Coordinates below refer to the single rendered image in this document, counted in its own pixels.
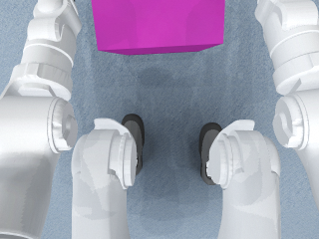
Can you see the robot right upper arm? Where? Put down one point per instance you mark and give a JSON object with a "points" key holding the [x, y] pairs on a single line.
{"points": [[296, 125]]}

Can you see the robot left thigh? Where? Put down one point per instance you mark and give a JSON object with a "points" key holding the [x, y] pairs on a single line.
{"points": [[99, 201]]}

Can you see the robot left upper arm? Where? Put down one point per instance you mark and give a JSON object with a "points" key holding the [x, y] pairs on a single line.
{"points": [[34, 131]]}

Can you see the carton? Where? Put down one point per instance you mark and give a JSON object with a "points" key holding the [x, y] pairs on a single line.
{"points": [[144, 27]]}

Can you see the right robot forearm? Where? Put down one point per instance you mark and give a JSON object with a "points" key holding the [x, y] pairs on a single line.
{"points": [[291, 33]]}

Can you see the robot right shin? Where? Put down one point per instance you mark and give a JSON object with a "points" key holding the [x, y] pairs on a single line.
{"points": [[247, 124]]}

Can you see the left robot forearm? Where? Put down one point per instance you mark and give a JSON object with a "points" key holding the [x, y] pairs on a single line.
{"points": [[49, 52]]}

